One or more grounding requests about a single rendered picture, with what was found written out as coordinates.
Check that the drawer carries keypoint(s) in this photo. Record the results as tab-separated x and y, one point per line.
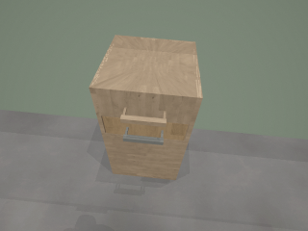
172	131

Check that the handle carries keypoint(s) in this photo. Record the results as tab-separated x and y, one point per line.
143	120
143	139

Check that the cabinet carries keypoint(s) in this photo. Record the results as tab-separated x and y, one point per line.
149	77

